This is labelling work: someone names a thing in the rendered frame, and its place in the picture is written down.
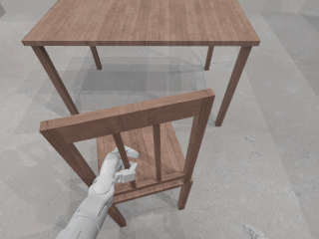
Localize robot left forearm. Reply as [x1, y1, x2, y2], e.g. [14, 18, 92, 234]
[56, 175, 116, 239]

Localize table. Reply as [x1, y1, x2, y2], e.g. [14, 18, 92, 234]
[21, 0, 260, 126]

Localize robot left hand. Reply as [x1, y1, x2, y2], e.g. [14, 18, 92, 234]
[99, 145, 140, 184]

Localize chair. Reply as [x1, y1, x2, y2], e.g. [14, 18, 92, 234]
[39, 88, 215, 228]

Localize robot right hand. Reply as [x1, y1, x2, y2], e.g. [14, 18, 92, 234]
[243, 224, 268, 239]

